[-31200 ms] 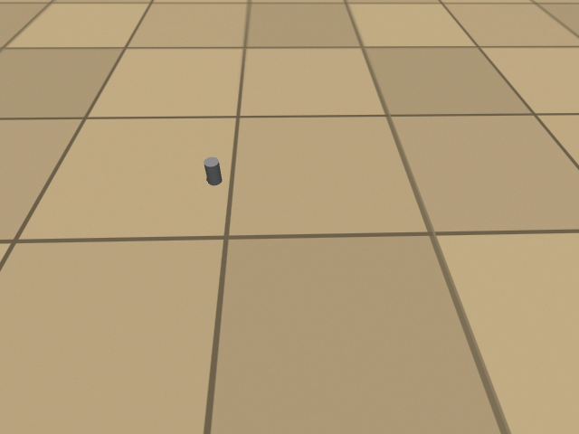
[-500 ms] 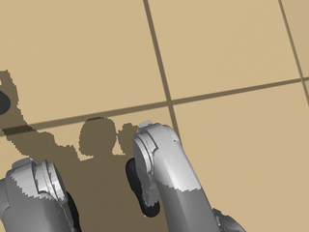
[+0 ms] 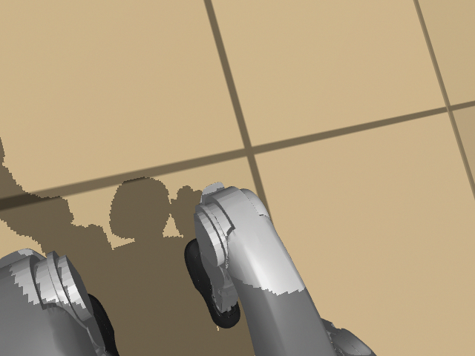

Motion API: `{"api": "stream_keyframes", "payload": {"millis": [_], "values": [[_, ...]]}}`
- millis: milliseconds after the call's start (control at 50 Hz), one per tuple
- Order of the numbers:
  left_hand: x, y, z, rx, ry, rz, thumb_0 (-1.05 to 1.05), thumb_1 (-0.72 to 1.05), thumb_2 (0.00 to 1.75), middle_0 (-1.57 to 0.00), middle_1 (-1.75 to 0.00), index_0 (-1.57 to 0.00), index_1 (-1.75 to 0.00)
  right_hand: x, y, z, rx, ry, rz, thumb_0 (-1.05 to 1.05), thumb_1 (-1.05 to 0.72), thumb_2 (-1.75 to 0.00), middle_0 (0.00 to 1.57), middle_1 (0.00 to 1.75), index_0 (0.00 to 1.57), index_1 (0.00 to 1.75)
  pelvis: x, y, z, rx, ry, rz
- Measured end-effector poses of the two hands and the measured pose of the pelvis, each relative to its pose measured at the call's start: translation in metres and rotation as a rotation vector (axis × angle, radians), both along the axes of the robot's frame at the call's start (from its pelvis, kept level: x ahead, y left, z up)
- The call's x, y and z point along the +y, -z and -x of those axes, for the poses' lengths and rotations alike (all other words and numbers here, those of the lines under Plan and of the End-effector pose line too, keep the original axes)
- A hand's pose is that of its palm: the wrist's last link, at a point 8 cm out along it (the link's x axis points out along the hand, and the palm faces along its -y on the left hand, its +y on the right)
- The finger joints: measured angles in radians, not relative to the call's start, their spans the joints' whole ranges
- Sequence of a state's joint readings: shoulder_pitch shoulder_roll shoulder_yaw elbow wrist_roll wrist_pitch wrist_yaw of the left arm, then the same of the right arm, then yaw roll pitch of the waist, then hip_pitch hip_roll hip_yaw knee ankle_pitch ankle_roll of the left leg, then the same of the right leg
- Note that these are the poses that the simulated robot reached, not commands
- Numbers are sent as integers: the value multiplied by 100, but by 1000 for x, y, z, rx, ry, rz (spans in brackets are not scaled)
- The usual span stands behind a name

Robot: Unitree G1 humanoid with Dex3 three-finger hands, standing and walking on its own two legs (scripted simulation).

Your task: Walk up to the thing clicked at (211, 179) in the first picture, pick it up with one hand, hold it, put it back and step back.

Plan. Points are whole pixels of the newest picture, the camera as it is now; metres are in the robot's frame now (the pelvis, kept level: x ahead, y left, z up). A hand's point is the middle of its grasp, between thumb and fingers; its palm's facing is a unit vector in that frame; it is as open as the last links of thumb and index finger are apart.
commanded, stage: close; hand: left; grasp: from above
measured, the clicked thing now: out of the picture +0.48 +0.27 -0.25
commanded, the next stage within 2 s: settle in 1.24 s
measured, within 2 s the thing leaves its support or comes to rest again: leaves its support in 1.78 s
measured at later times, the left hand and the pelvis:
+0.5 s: hand out of the picture +0.47 +0.28 -0.21, palm faces -0.43 -0.11 -0.90, open 12.3 cm; pelvis +0.00 +0.00 +0.00, yaw -1 degrees
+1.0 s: hand out of the picture +0.47 +0.28 -0.21, palm faces -0.44 -0.11 -0.89, open 11.5 cm; pelvis +0.00 +0.00 +0.00, yaw +0 degrees
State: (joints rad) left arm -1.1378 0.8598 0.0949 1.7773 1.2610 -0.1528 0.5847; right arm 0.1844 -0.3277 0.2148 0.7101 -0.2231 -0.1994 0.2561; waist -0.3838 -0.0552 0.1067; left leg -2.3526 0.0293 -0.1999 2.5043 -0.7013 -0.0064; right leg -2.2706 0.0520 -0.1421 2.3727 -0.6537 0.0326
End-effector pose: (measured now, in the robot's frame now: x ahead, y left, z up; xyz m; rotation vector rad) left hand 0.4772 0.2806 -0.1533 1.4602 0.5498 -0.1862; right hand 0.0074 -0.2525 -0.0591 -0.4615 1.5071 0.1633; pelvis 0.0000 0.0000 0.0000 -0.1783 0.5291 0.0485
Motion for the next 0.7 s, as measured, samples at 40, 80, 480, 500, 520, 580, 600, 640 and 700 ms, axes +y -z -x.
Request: {"api": "stream_keyframes", "payload": {"millis": [40, 80, 480, 500, 520, 580, 600, 640, 700], "values": [[1, 0, 0, -1, -1, 3, -1, -42, 99, -15, -111, -18, -107, 1, 0, 3, 2, 1, -3, 0, -90, -90, 20, 30, 20, 30, 0, 0, 1, -4, 1, 0], [1, -1, -1, -5, -1, 5, -1, -41, 98, -16, -111, -19, -107, 2, 0, 5, 4, 5, -2, 0, -90, -90, 20, 30, 20, 30, 0, 1, 1, -8, 3, 1], [1, -4, 1, -25, 22, 4, 0, -32, 95, -24, -106, -27, -103, -1, -12, -4, -37, -14, 35, 0, -90, -90, 20, 30, 20, 30, 3, -2, 2, -7, 2, 16], [1, -4, 1, -20, 24, -1, 0, -32, 94, -25, -106, -27, -103, -1, -11, -4, -40, -16, 33, 0, -90, -90, 20, 30, 20, 30, 3, -2, 2, -8, 1, 15], [1, -4, 1, -18, 23, -2, -1, -31, 94, -25, -106, -27, -103, -1, -11, -5, -43, -18, 32, 0, -90, -90, 20, 30, 20, 30, 3, -2, 3, -8, 1, 15], [2, -4, 2, -18, 19, -3, -1, -29, 94, -26, -106, -29, -103, 0, -10, -6, -47, -18, 28, 0, -90, -90, 20, 30, 20, 30, 3, -2, 3, -7, 1, 15], [2, -4, 2, -18, 18, -5, -1, -28, 94, -27, -106, -29, -102, 0, -9, -7, -46, -21, 25, 0, -90, -90, 20, 30, 20, 30, 3, -2, 3, -7, 1, 14], [2, -4, 3, -14, 16, -6, -1, -27, 94, -28, -105, -30, -102, 1, -8, -7, -42, -23, 16, 0, -90, -90, 20, 30, 20, 30, 3, -3, 3, -6, 0, 11], [2, -4, 3, -8, 13, -7, -1, -25, 93, -29, -105, -32, -101, 2, -6, -6, -39, -25, 7, 0, -90, -90, 20, 30, 20, 30, 2, -2, 3, -6, 0, 8]]}}
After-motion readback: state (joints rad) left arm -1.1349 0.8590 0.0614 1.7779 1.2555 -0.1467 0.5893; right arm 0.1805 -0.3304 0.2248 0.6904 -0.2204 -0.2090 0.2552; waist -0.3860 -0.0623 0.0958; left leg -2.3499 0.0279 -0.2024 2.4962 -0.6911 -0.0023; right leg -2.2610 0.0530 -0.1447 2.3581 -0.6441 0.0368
